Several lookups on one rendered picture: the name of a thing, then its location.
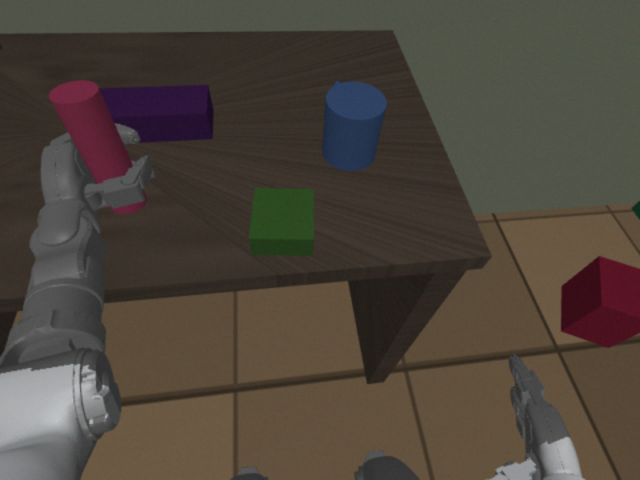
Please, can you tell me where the right robot hand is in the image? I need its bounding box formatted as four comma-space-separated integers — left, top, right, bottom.
486, 354, 583, 480

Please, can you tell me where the left robot hand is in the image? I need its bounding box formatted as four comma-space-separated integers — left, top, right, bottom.
41, 123, 156, 215

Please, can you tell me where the desk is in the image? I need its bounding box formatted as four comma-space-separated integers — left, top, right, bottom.
0, 30, 492, 384

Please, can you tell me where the left robot arm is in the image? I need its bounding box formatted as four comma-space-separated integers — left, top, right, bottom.
0, 199, 121, 480

